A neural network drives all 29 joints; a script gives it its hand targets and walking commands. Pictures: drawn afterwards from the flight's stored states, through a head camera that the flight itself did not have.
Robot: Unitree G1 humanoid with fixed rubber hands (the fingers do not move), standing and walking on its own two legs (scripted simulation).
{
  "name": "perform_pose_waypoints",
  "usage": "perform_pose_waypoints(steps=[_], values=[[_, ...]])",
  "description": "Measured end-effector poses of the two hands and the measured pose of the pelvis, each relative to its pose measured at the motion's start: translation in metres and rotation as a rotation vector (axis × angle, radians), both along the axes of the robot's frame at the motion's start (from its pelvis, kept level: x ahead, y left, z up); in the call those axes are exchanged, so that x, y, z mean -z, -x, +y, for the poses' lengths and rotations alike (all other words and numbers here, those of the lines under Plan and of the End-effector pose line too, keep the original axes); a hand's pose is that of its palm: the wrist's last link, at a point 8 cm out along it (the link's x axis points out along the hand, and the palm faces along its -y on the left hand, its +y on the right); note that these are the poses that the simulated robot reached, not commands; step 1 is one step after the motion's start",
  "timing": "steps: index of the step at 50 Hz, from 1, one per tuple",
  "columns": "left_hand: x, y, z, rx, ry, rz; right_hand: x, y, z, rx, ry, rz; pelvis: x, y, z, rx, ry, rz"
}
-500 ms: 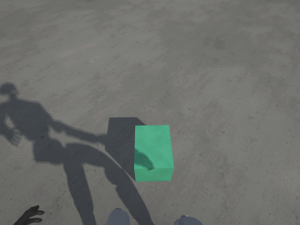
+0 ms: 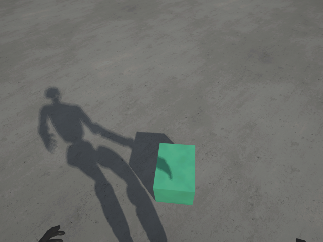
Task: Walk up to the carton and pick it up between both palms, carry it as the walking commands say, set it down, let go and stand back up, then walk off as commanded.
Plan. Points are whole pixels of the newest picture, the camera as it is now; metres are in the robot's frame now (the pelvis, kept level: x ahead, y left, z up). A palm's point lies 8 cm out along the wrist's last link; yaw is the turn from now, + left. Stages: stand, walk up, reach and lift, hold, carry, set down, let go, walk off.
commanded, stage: walk up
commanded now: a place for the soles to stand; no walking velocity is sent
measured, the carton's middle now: (175, 173) +0.62 -0.01 -0.65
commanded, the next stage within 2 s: none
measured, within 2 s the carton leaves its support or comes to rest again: neither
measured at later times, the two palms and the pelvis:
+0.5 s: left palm out of the picture +0.13 +0.35 -0.09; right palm out of the picture +0.12 -0.27 -0.07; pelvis +0.02 +0.04 +0.02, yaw -2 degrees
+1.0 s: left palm (34, 239) +0.16 +0.37 -0.09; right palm out of the picture +0.12 -0.26 -0.07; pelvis +0.04 +0.06 +0.03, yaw -2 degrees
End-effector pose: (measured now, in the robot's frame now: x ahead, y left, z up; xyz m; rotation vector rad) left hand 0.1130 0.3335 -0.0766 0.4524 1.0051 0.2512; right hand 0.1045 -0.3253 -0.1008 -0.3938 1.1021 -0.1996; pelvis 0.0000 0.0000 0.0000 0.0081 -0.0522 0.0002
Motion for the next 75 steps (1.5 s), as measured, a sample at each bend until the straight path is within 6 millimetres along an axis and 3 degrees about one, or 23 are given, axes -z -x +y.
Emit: perform_pose_waypoints(steps=[20,32,43,56,66,69,75], values=[[0.011,-0.017,0.011,-0.021,0.128,0.062,-0.032,-0.015,0.043,0.034,0.014,-0.009,-0.022,-0.017,0.036,0.022,0.02,0.001],[0.015,-0.015,0.028,-0.027,0.129,0.12,-0.032,-0.016,0.061,0.053,0.011,-0.001,-0.025,-0.026,0.052,0.035,0.019,0.017],[0.013,-0.031,0.035,-0.014,0.121,0.12,-0.029,-0.014,0.067,0.075,0.01,0.013,-0.025,-0.035,0.06,0.039,0.015,0.023],[0.007,-0.052,0.032,0.004,0.113,0.079,-0.027,-0.014,0.06,0.087,0.003,0.006,-0.023,-0.044,0.057,0.039,0.01,0.024],[-0.012,-0.076,0.034,0.055,0.016,0.086,-0.021,0.016,0.012,0.133,0.01,0.074,-0.016,-0.071,0.034,0.04,-0.012,0.021],[-0.01,-0.086,0.03,0.057,-0.035,0.075,-0.008,0.004,-0.001,0.122,-0.001,0.086,-0.006,-0.085,0.02,0.038,-0.008,0.013],[-0.017,-0.083,0.026,-0.005,-0.071,0.061,0.004,-0.05,0.002,0.06,-0.029,0.078,-0.004,-0.108,0.012,0.019,0.016,0.008]])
